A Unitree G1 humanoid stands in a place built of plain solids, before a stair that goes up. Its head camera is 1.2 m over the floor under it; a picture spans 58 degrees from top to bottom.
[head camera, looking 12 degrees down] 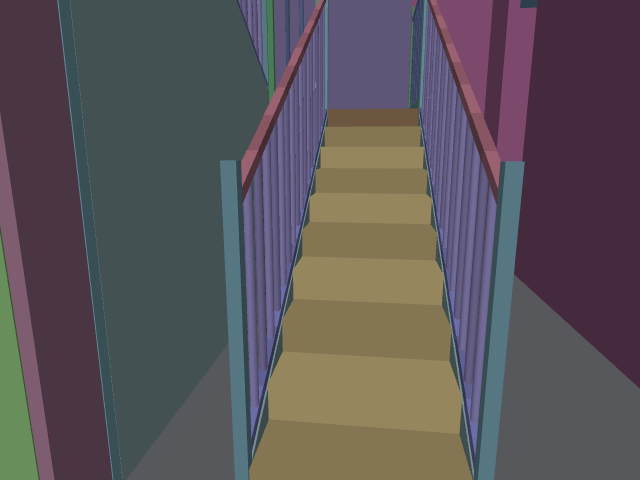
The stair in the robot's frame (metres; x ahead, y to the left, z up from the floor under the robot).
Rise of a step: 0.15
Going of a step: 0.28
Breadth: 0.73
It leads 7 degrees to the right of straight ahead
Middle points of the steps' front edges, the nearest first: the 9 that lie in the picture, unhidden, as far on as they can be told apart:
1.48 -0.16 0.30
1.76 -0.19 0.45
2.04 -0.23 0.61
2.31 -0.26 0.76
2.59 -0.30 0.91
2.86 -0.33 1.06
3.14 -0.37 1.21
3.42 -0.40 1.36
3.69 -0.43 1.51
